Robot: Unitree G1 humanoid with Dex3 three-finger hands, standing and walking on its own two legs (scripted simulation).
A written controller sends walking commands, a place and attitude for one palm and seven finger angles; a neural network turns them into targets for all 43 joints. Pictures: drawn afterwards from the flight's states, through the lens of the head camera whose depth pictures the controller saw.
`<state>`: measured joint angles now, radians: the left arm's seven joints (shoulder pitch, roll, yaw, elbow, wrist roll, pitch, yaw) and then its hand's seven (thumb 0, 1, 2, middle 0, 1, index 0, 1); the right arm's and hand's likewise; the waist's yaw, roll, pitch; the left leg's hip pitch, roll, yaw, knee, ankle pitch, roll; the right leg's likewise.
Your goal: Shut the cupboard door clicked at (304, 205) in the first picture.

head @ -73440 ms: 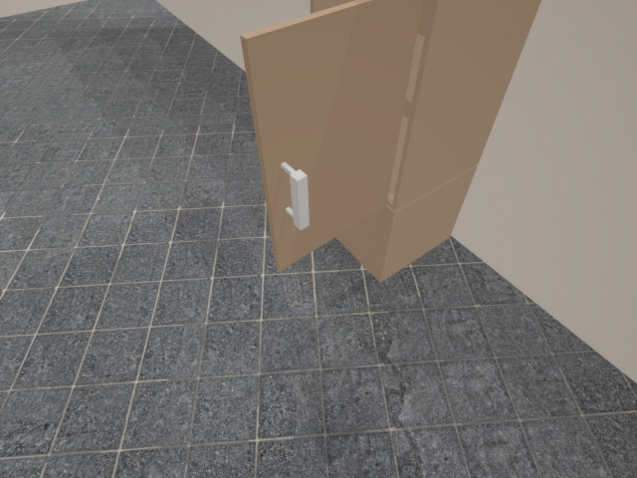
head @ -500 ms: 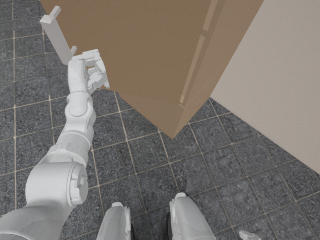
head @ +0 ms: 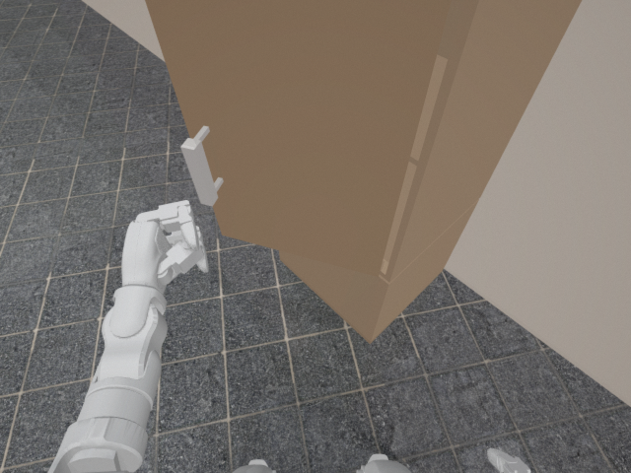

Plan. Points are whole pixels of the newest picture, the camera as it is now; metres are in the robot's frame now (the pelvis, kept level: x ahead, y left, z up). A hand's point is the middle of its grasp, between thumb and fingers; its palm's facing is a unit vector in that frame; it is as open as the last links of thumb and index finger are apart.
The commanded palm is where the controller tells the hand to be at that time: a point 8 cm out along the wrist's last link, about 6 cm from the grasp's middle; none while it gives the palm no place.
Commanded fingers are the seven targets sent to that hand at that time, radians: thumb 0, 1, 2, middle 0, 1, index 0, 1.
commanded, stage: draw the hand back to the body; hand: left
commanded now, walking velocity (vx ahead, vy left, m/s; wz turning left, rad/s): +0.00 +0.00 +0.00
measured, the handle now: (206, 166) +0.64 +0.21 -0.03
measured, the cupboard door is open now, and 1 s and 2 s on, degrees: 29 29 29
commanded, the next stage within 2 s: step back with the hand held close in 1.10 s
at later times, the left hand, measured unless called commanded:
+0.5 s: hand (59, 297) +0.27 +0.24 +0.16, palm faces +0.34 -0.88 -0.32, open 4.4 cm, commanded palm +0.21 +0.28 +0.18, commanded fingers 0.00 0.90 0.90 -0.47 -0.60 -0.47 -0.60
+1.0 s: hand out of the picture +0.21 +0.27 +0.21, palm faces +0.48 -0.78 -0.41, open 7.3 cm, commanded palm +0.16 +0.30 +0.23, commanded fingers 0.00 0.90 0.90 -0.20 -0.30 -0.20 -0.30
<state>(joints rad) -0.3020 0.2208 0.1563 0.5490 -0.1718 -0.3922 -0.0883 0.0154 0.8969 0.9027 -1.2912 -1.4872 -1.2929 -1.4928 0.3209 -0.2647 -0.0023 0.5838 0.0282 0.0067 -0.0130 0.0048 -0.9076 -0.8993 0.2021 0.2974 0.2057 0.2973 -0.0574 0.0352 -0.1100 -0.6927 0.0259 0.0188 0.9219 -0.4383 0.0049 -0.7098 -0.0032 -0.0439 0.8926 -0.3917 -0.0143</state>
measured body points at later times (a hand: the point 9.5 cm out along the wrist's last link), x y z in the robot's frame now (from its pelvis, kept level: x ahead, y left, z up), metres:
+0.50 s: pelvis +0.03 +0.00 +0.05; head +0.01 -0.02 +0.50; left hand +0.24 +0.28 +0.18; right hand +0.23 -0.20 -0.03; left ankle +0.01 +0.12 -0.69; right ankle +0.03 -0.11 -0.69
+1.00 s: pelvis +0.02 +0.00 +0.05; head +0.00 -0.03 +0.50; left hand +0.18 +0.30 +0.23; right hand +0.20 -0.22 -0.04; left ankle +0.01 +0.12 -0.69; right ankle +0.03 -0.11 -0.69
